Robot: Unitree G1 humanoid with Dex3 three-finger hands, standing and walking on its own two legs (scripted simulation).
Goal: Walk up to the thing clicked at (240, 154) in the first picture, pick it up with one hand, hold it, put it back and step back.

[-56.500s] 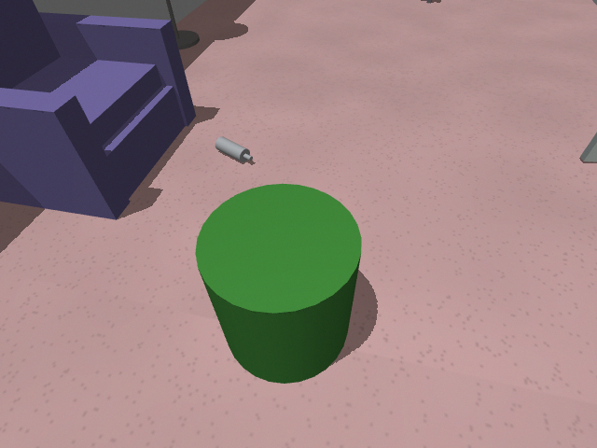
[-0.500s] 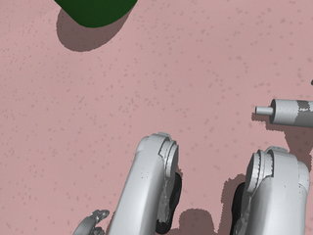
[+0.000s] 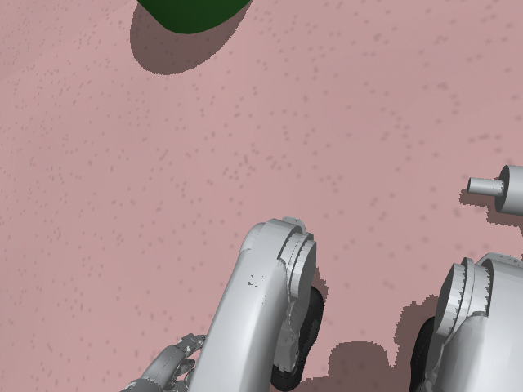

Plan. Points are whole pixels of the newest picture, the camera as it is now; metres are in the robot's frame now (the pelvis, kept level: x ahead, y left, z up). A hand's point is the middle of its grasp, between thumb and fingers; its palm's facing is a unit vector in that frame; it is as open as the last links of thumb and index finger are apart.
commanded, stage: rest palm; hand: right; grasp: from above
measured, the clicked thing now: out of the picture +0.42 -0.32 -0.26
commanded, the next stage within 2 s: close in 0.26 s
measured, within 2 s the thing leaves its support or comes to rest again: neither
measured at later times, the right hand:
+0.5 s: hand out of the picture +0.40 -0.33 -0.23, palm faces -0.47 +0.14 -0.87, open 13.8 cm
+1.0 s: hand out of the picture +0.41 -0.35 -0.23, palm faces -0.44 +0.14 -0.88, open 13.0 cm
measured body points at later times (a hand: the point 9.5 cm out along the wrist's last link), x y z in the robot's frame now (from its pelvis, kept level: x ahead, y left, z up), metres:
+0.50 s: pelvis +0.00 +0.00 +0.00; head +0.24 -0.13 +0.36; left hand +0.08 +0.25 -0.08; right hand +0.42 -0.34 -0.18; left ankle +0.10 +0.11 -0.26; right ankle +0.07 -0.13 -0.26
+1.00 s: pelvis +0.00 +0.00 +0.00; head +0.25 -0.12 +0.35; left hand +0.10 +0.25 -0.08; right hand +0.43 -0.35 -0.18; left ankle +0.10 +0.11 -0.26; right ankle +0.07 -0.13 -0.26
